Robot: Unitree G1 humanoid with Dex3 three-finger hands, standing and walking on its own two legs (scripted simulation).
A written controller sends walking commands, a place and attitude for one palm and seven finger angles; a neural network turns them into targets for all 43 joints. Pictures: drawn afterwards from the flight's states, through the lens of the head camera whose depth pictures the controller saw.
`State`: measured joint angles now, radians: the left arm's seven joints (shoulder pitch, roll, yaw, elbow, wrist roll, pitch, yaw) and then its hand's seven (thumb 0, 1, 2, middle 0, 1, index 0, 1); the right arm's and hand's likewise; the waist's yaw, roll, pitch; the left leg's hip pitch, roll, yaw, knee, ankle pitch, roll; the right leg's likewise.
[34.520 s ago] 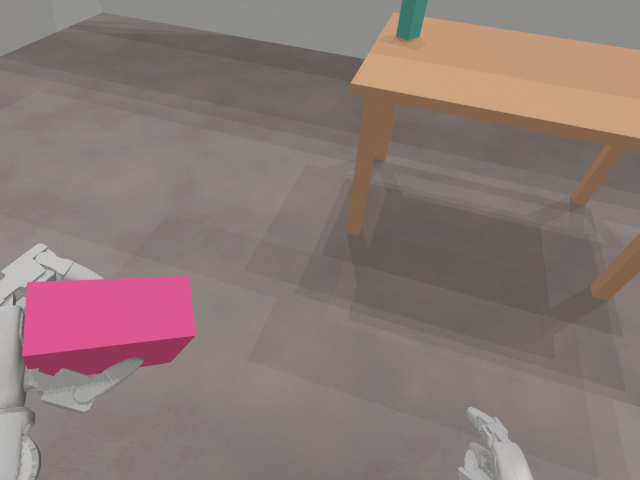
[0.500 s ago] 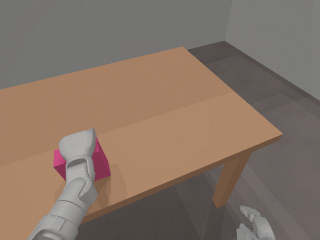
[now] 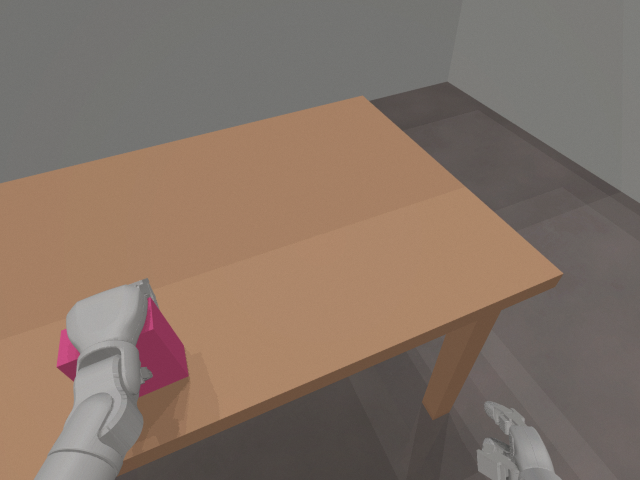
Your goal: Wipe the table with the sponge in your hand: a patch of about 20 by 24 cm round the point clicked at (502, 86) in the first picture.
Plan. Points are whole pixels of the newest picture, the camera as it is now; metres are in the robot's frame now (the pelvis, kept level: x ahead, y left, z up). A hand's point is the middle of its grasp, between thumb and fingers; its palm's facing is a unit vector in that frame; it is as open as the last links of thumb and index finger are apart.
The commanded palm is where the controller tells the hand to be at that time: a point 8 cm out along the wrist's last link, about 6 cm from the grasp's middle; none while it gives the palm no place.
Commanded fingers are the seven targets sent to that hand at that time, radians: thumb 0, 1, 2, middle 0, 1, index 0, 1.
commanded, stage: slide back across to the middle lane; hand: left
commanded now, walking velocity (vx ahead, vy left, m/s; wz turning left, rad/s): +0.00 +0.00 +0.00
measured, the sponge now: (135, 362) +0.26 +0.30 -0.02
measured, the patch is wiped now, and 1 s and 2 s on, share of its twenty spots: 1.00 1.00 1.00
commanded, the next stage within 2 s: wipe forward along the middle lane in 0.04 s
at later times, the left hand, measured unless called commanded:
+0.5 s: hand (106, 334) +0.28 +0.33 +0.03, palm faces -0.10 -0.02 -0.99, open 10.0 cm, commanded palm +0.26 +0.33 +0.06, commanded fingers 0.00 0.10 1.30 -1.20 -1.60 -1.20 -1.60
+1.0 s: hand (104, 308) +0.32 +0.36 +0.03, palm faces -0.13 +0.02 -0.99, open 10.0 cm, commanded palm +0.31 +0.35 +0.05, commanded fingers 0.00 0.10 1.30 -1.20 -1.60 -1.20 -1.60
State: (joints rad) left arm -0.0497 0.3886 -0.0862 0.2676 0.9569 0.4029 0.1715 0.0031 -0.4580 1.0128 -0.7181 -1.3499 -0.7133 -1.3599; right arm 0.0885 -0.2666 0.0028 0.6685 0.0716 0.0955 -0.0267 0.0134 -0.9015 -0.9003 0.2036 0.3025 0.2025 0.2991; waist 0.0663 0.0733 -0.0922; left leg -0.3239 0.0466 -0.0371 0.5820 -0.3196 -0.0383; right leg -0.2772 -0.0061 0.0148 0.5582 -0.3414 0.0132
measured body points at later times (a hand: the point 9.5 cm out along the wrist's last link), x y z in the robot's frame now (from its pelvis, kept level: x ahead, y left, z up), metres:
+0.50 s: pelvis -0.03 +0.00 +0.00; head +0.00 -0.02 +0.44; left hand +0.28 +0.33 +0.08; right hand +0.16 -0.23 -0.12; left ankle -0.01 +0.15 -0.73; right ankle -0.03 -0.13 -0.73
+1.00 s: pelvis -0.06 -0.01 -0.02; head -0.01 -0.02 +0.43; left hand +0.32 +0.35 +0.08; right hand +0.02 -0.28 -0.15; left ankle -0.01 +0.15 -0.73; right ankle -0.03 -0.13 -0.73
